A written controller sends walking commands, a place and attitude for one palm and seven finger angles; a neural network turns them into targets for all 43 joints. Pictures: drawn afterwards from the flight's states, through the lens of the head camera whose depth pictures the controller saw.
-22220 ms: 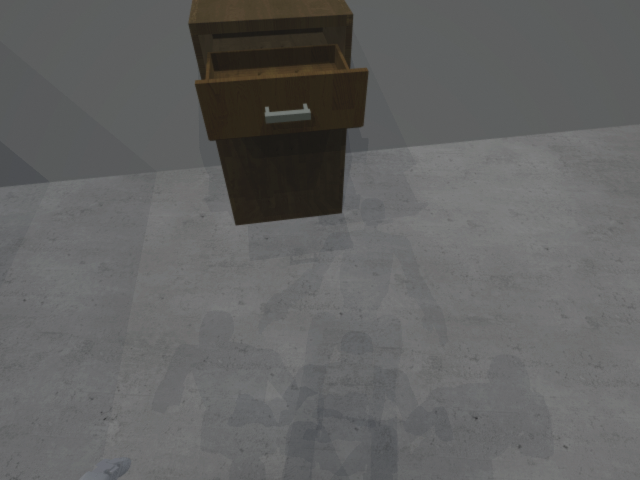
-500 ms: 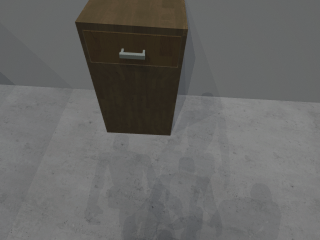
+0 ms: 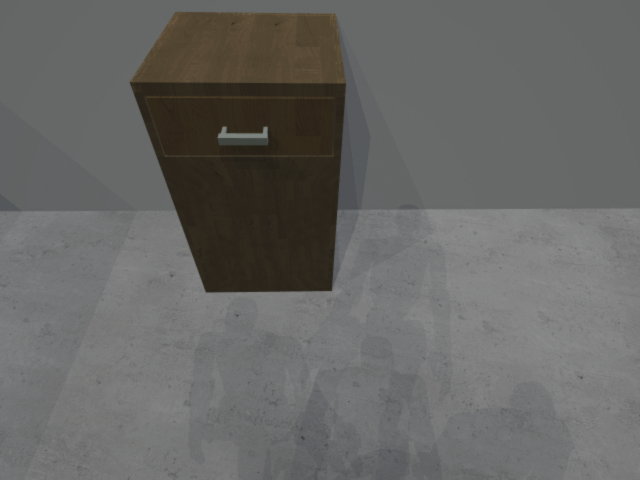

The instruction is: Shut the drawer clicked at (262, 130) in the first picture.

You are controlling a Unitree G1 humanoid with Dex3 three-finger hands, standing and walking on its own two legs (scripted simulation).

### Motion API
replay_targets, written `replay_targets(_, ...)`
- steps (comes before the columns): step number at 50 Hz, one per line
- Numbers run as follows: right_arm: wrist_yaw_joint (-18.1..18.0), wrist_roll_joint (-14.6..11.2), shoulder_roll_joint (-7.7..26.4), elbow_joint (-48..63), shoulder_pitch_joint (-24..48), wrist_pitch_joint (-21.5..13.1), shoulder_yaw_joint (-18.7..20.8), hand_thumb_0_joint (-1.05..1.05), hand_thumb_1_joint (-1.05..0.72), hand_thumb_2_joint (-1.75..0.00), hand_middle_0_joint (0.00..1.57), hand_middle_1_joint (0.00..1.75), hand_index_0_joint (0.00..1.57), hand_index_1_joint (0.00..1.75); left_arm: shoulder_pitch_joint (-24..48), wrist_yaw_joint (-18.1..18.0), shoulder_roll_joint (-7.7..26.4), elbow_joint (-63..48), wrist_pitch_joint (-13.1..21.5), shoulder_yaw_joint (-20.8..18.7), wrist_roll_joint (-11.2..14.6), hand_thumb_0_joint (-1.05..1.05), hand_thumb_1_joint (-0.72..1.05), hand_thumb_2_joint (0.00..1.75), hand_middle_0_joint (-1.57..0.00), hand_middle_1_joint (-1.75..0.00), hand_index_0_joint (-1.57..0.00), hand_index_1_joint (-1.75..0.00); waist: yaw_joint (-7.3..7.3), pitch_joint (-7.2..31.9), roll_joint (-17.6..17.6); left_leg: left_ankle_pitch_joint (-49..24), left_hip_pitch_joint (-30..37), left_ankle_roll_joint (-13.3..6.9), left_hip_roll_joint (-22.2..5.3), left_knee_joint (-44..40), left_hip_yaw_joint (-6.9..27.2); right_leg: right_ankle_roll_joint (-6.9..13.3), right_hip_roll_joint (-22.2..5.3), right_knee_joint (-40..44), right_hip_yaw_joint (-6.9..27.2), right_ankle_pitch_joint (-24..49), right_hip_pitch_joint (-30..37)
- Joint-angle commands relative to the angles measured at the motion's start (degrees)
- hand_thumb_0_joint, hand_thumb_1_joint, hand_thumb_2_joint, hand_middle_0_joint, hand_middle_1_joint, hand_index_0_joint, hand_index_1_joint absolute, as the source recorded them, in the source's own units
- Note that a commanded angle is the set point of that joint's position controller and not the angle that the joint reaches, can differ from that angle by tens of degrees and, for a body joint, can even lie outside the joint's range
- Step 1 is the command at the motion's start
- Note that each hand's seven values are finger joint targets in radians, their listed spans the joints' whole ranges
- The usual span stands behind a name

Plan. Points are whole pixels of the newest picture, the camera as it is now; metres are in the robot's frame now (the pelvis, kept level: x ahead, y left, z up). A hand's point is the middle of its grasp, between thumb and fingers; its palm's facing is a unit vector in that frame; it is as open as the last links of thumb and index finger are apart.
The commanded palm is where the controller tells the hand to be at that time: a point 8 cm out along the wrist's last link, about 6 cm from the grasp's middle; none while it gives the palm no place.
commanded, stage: let the arm hang, fingers relaxed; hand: left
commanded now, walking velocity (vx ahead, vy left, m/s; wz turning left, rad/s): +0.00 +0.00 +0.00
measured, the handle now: (244, 134) +0.86 +0.22 -0.06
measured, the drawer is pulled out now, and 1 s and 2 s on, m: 0.00 0.00 0.00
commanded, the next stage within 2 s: look to check the result in 0.10 s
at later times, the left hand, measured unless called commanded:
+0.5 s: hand out of the picture +0.00 +0.16 -0.18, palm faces +0.01 -0.98 -0.20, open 7.4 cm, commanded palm none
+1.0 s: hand out of the picture +0.02 +0.16 -0.17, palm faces +0.00 -0.98 -0.21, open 7.4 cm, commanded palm none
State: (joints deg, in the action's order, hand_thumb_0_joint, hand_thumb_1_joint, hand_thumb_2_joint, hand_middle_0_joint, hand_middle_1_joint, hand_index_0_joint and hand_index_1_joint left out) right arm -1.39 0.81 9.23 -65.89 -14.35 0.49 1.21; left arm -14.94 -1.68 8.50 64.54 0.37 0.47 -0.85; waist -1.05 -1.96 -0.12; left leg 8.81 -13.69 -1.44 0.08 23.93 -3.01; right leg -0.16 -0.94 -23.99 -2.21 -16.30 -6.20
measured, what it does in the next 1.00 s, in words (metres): stands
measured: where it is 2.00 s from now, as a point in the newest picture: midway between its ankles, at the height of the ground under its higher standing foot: outside the picture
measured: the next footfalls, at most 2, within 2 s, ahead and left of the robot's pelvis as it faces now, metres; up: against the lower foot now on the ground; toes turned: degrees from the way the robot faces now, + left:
none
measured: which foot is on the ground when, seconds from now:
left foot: down 0.00-1.00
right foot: down 0.00-1.00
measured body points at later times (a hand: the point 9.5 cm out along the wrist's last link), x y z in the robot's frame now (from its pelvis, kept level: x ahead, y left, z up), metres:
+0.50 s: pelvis +0.01 -0.01 +0.00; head +0.03 -0.02 +0.45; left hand +0.00 +0.21 -0.16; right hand +0.01 -0.24 -0.16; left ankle +0.05 +0.10 -0.74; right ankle -0.04 -0.12 -0.74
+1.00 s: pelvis +0.02 -0.02 +0.00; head +0.03 -0.02 +0.45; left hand +0.02 +0.21 -0.16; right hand +0.02 -0.25 -0.16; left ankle +0.05 +0.10 -0.74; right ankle -0.04 -0.12 -0.74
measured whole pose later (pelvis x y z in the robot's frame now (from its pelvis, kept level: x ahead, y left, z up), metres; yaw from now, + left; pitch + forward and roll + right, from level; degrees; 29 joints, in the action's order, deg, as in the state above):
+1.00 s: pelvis +0.02 -0.02 +0.00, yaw -1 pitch -2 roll +0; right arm -2.0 0.8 9.8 -66.6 -13.3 0.2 1.2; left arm -15.0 -2.0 9.2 65.3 0.7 -0.4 -0.7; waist -0.8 -2.6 -0.5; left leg 9.8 -11.4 0.3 -1.6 22.9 -2.9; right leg 1.4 0.8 -21.5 -2.0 -16.5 -3.5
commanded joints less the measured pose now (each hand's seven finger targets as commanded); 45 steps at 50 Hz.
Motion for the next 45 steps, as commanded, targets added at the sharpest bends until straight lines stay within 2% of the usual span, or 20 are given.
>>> replay_targets(1, -0.6, 0.1, 5.0, 1.2, -3.3, -0.8, 0.9, 0.00, -0.90, -0.90, 0.20, 0.30, 0.20, 0.30, -5.0, -0.4, 6.5, -0.4, 0.3, -1.7, 0.3, 0.00, 0.90, 0.90, -0.20, -0.30, -0.20, -0.30, 0.46, -3.8, -1.1, -1.8, 3.9, -0.7, -5.6, -4.2, 6.1, 2.5, -4.7, 6.5, 4.3, 1.6, -7.8)
replay_targets(3, -0.7, 0.1, 4.9, 1.2, -3.6, -0.9, 0.8, 0.00, -0.90, -0.90, 0.20, 0.30, 0.20, 0.30, -5.0, -0.4, 6.4, -0.3, 0.3, -1.7, 0.4, 0.00, 0.90, 0.90, -0.20, -0.30, -0.20, -0.30, 0.55, -2.9, -1.9, -2.0, 4.1, -0.7, -5.7, -4.2, 6.1, 2.6, -4.6, 6.4, 4.4, 2.1, -7.1)
replay_targets(11, -1.0, -0.1, 4.9, 0.9, -4.2, -1.0, 0.9, 0.00, -0.90, -0.90, 0.20, 0.30, 0.20, 0.30, -5.2, -0.6, 6.1, -0.2, 0.6, -1.8, 0.4, 0.00, 0.90, 0.90, -0.20, -0.30, -0.20, -0.30, 0.42, -1.3, 0.2, -6.7, 5.5, -0.7, -6.1, -2.6, 5.4, 2.5, -4.8, 6.5, 4.5, 7.3, -5.4)
replay_targets(29, -1.0, -0.1, 5.3, 0.9, -2.8, -0.9, 1.1, 0.00, -0.90, -0.90, 0.20, 0.30, 0.20, 0.30, -5.6, -0.8, 6.2, 0.1, 0.7, -1.9, 0.3, 0.00, 0.90, 0.90, -0.20, -0.30, -0.20, -0.30, 0.44, -2.9, 0.6, -6.9, 6.5, -0.6, -6.5, -2.8, 4.9, 2.3, -4.6, 7.1, 4.7, 8.5, -6.0)
replay_targets(42, -1.2, 0.0, 6.3, 1.0, -2.1, -1.3, 1.1, 0.00, -0.90, -0.90, 0.20, 0.30, 0.20, 0.30, -4.5, -0.7, 7.0, -0.3, 1.0, -2.2, 0.4, 0.00, 0.90, 0.90, -0.20, -0.30, -0.20, -0.30, 0.45, -1.0, 0.0, -9.0, 7.6, -0.5, -6.6, -2.9, 4.7, 2.3, -4.8, 7.0, 4.9, 11.8, -4.0)
replay_targets(45, -1.1, 0.0, 6.3, 1.0, -1.9, -1.1, 1.0, 0.00, -0.90, -0.90, 0.20, 0.30, 0.20, 0.30, -4.1, -0.6, 7.0, -0.3, 0.9, -2.2, 0.4, 0.00, 0.90, 0.90, -0.20, -0.30, -0.20, -0.30, 0.46, -2.6, -0.4, -8.0, 6.8, -0.4, -6.7, -3.4, 4.8, 2.4, -4.7, 7.4, 4.8, 10.2, -4.6)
